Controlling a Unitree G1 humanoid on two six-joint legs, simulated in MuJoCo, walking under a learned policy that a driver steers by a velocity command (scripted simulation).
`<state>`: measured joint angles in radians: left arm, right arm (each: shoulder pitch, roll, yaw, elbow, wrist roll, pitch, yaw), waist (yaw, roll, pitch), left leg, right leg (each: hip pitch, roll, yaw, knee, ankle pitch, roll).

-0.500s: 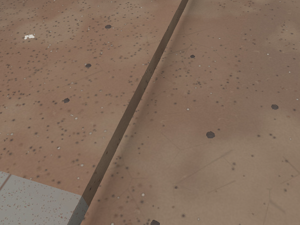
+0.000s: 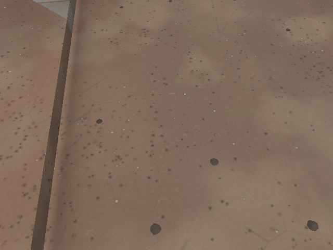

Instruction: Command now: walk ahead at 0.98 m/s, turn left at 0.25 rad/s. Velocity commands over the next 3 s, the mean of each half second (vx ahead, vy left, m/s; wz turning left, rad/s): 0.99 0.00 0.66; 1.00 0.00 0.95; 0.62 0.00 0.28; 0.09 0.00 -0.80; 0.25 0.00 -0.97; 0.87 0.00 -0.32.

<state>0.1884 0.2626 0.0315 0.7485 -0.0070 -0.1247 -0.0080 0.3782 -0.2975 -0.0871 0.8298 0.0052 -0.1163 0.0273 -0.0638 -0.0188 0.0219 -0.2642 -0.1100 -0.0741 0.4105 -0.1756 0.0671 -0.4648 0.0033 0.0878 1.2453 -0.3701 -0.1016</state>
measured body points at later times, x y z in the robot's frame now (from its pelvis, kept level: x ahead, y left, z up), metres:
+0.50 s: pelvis +0.40 -0.01 -0.01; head +0.40 +0.01 +0.44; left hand +0.26 +0.26 -0.14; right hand +0.71 -0.16 -0.06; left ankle +0.50 +0.17 -0.65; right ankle +0.33 -0.17 -0.74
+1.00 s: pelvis +0.77 +0.22 +0.00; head +0.77 +0.26 +0.44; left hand +0.78 +0.57 -0.04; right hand +1.00 +0.06 -0.10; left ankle +0.64 +0.19 -0.74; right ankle +1.07 +0.27 -0.68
